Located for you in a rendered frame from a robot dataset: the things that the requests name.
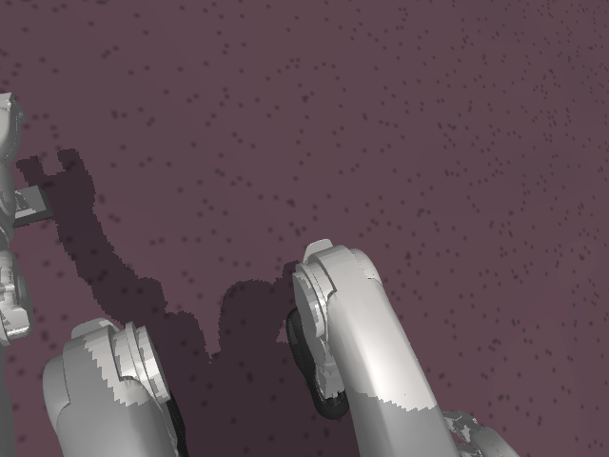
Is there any left robot arm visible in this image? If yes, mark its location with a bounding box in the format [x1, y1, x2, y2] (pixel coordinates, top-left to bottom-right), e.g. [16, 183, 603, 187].
[0, 164, 34, 457]

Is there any small box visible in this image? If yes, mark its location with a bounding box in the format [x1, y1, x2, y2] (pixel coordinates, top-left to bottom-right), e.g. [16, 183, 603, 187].
[12, 185, 54, 228]

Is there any right robot hand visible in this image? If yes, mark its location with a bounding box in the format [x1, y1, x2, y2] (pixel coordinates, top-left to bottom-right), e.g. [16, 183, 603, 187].
[442, 410, 520, 457]

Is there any left robot foot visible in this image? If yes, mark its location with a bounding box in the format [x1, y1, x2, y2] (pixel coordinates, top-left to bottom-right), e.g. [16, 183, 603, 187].
[166, 389, 189, 457]

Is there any left robot hand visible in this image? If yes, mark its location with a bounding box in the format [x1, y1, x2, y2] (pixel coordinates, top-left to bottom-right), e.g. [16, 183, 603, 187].
[0, 92, 29, 212]

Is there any right robot foot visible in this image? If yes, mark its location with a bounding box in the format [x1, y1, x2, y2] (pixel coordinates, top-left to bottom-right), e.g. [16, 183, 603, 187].
[285, 308, 349, 420]

